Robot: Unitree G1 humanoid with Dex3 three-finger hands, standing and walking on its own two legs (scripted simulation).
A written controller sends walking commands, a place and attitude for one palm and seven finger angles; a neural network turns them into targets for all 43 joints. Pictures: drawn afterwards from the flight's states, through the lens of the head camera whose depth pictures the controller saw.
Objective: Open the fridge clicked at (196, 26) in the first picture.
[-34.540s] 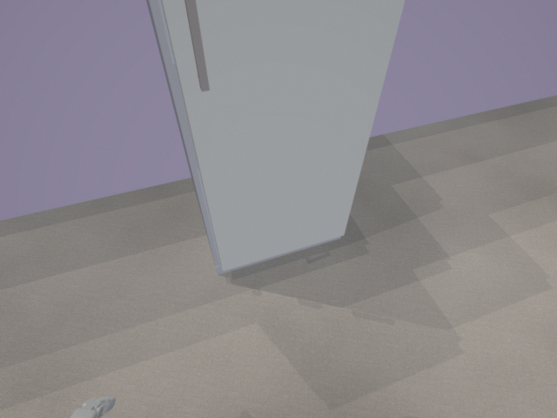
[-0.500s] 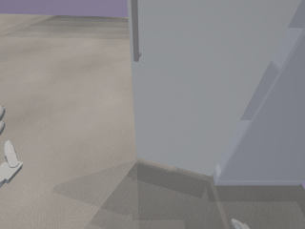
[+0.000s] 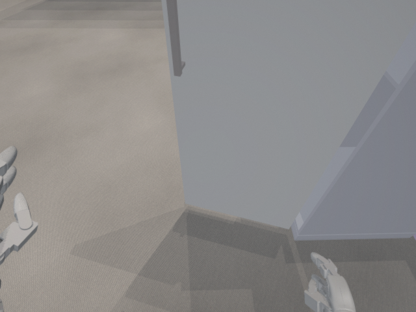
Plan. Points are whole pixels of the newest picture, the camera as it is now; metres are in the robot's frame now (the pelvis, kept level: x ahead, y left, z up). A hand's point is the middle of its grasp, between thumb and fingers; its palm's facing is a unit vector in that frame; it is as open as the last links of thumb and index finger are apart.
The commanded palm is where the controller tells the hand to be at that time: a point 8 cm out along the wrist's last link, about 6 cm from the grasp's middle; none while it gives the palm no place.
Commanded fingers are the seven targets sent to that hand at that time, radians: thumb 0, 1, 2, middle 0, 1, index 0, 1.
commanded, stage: stop stepping back and stand still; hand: left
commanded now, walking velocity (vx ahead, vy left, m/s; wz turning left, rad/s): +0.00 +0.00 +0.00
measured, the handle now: (176, 16) +0.67 +0.12 +0.24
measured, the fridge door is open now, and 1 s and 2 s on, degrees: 73 73 73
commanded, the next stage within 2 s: let the arm hang, fingers relaxed in 0.10 s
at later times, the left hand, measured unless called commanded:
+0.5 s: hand out of the picture +0.05 +0.19 -0.16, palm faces -0.03 -0.98 -0.19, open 7.4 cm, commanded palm none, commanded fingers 0.00 0.90 0.90 -0.20 -0.30 -0.20 -0.30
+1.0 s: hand out of the picture +0.03 +0.26 -0.15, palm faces +0.02 -0.94 -0.34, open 7.4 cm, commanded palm none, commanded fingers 0.00 0.90 0.90 -0.20 -0.30 -0.20 -0.30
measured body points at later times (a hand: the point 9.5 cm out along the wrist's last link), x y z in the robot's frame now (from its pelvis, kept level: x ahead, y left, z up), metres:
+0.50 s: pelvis -0.03 +0.01 -0.01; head +0.00 +0.02 +0.44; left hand +0.05 +0.24 -0.15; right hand +0.07 -0.25 -0.14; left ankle -0.01 +0.11 -0.74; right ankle -0.02 -0.11 -0.74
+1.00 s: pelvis -0.02 +0.02 +0.00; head +0.00 +0.00 +0.45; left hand +0.03 +0.31 -0.13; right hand +0.05 -0.24 -0.15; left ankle -0.01 +0.11 -0.74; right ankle -0.02 -0.11 -0.74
